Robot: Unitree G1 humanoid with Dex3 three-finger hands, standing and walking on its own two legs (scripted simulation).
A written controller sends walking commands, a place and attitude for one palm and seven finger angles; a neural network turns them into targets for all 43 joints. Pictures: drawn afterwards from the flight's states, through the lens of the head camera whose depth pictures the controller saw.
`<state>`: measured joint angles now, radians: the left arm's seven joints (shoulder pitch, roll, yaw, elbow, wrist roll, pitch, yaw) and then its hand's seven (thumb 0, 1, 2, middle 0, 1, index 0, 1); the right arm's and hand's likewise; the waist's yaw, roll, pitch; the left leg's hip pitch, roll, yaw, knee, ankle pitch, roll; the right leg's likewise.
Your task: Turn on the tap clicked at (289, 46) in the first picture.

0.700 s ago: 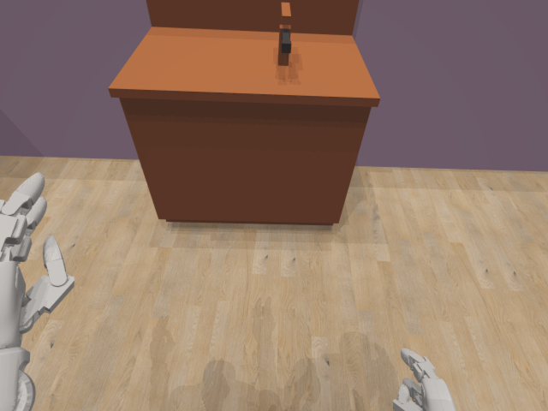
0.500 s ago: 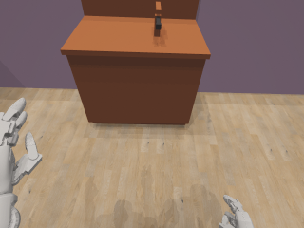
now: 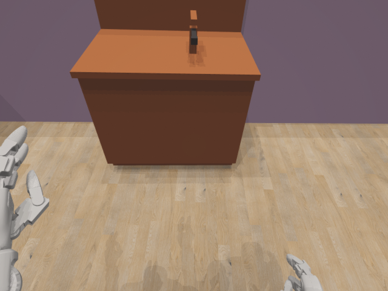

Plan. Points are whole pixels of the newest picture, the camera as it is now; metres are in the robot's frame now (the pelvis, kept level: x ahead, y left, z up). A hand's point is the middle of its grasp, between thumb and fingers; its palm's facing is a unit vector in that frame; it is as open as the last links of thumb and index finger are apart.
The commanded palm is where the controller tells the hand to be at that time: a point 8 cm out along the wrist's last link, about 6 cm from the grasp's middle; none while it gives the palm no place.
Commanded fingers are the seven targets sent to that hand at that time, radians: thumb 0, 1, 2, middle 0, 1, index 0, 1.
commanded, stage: walk to a spot facing it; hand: left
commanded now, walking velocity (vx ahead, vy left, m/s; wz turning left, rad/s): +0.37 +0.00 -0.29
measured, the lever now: (194, 40) +1.07 +0.07 +0.09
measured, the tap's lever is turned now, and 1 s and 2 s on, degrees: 0 0 0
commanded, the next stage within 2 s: turn to face it in 0.60 s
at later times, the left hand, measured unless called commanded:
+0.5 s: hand (116, 129) +0.36 +0.18 +0.18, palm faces +0.30 -0.86 -0.41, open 7.4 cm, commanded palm +0.31 +0.23 +0.18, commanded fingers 0.00 0.90 0.90 -0.20 -0.30 -0.20 -0.30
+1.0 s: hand (164, 95) +0.48 +0.11 +0.18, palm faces +0.31 -0.84 -0.44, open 7.4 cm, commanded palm +0.44 +0.15 +0.18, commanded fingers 0.00 0.90 0.90 -0.20 -0.30 -0.20 -0.30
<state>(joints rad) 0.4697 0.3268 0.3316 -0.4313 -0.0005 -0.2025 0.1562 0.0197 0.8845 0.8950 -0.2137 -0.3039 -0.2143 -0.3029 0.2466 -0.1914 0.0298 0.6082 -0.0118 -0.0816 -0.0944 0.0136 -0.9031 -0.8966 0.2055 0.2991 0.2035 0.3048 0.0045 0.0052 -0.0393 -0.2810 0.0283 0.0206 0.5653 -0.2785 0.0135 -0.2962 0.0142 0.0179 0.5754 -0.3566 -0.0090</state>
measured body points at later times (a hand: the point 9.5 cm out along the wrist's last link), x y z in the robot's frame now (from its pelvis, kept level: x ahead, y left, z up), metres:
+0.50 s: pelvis +0.11 -0.03 +0.00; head +0.12 -0.02 +0.45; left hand +0.34 +0.23 +0.20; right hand +0.23 -0.26 -0.09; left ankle +0.07 +0.10 -0.73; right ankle +0.13 -0.14 -0.67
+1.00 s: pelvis +0.24 -0.10 +0.00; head +0.26 -0.11 +0.45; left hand +0.45 +0.15 +0.21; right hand +0.39 -0.37 -0.08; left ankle +0.32 +0.02 -0.72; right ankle +0.23 -0.16 -0.73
